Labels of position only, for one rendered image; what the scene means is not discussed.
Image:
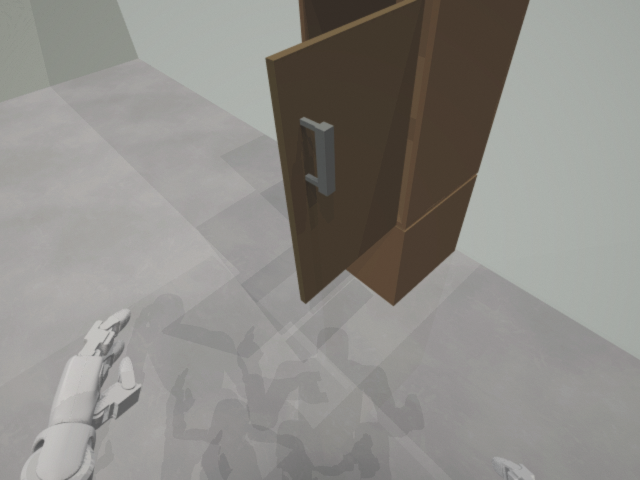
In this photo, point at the left robot hand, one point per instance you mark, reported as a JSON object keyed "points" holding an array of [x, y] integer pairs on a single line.
{"points": [[84, 374]]}

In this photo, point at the left robot forearm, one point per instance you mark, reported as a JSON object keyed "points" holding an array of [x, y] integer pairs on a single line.
{"points": [[62, 452]]}

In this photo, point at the cupboard door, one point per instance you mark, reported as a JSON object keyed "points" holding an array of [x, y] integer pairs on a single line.
{"points": [[360, 79]]}

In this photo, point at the handle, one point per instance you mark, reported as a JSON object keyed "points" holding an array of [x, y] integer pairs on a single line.
{"points": [[325, 156]]}

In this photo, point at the right robot hand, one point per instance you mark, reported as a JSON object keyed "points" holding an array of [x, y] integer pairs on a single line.
{"points": [[511, 471]]}

